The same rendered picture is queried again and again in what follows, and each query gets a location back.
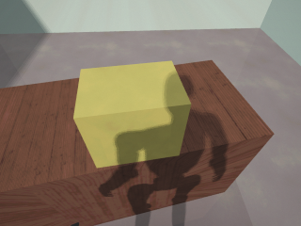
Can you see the pedestal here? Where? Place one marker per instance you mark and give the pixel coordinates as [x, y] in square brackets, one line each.
[48, 177]

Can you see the carton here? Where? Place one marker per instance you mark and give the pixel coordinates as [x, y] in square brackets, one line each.
[131, 113]

